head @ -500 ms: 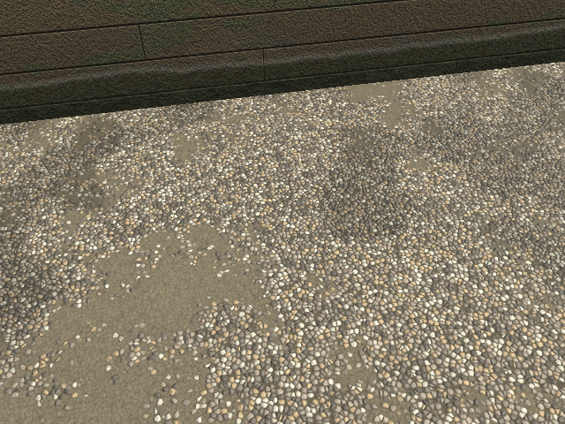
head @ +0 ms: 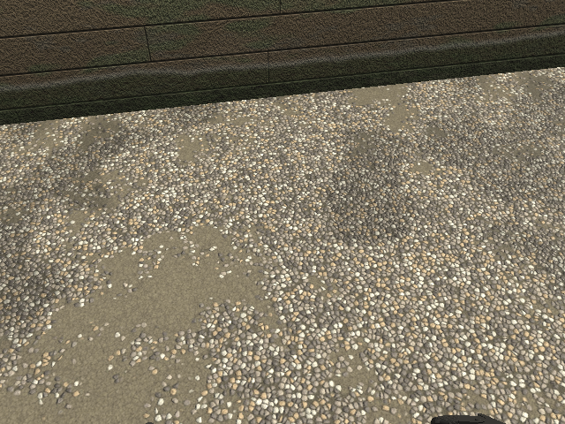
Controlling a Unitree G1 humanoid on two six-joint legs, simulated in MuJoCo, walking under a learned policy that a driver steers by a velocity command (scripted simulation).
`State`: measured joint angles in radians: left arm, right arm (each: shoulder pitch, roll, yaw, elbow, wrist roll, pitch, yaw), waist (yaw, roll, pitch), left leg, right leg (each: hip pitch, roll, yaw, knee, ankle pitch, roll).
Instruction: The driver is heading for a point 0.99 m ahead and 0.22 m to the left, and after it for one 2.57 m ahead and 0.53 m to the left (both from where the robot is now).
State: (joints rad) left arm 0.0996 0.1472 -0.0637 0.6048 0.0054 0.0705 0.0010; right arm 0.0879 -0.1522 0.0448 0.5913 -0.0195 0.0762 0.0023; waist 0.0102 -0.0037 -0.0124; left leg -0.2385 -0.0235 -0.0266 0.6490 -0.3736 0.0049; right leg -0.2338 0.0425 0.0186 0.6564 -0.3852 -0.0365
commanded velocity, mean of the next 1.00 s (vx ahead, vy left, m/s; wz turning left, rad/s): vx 0.50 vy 0.00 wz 0.00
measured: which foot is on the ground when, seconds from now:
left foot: down 0.00-1.00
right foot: down 0.00-1.00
